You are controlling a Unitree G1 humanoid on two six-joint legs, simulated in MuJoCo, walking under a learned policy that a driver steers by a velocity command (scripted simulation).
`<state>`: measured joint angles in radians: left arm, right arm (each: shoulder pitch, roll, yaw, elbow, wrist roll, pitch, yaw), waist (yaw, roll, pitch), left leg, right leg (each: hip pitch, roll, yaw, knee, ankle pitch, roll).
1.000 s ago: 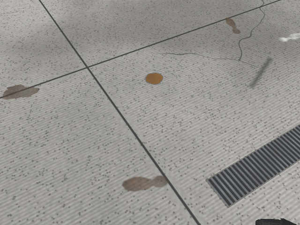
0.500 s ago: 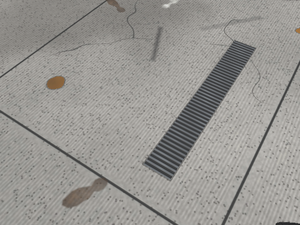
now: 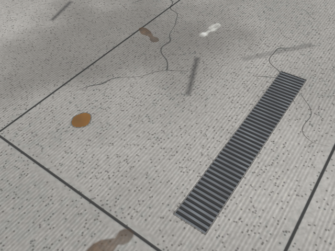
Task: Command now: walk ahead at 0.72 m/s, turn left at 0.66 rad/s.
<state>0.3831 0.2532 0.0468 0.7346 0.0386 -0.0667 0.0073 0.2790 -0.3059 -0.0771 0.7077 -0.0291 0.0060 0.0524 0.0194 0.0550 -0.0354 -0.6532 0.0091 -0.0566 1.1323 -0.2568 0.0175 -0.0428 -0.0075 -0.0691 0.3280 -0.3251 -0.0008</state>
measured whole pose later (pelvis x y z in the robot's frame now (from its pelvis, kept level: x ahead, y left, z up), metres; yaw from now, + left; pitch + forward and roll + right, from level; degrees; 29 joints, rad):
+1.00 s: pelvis +0.79 +0.27 +0.00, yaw +3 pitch +0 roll -1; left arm 0.52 0.29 0.06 0.93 0.01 -0.06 -0.01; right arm 0.01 -0.22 0.07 0.59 -0.06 -0.07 0.02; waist 0.08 0.01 0.01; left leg -0.70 0.13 -0.13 0.97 -0.16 -0.05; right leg -0.09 0.22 0.11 0.37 -0.26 -0.18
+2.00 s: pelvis +1.55 +0.19 -0.01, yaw -22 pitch +1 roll -2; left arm 0.13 0.26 0.04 0.80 0.00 -0.03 0.05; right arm 0.20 -0.28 -0.06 0.72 0.02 -0.03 0.03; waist 0.02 0.03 0.07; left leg -0.63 0.07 0.05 0.69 0.00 -0.02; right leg -0.07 0.06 -0.24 0.41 -0.36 -0.08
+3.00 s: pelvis +1.67 +0.13 -0.02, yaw +35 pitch +2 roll -2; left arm 0.12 0.32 0.10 0.71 0.00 0.01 0.01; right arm 0.17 -0.32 -0.09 0.54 0.03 0.08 0.01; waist 0.01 -0.01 0.07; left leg -0.34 0.04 0.04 0.62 -0.30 0.03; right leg -0.31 -0.16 -0.22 0.67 -0.38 0.06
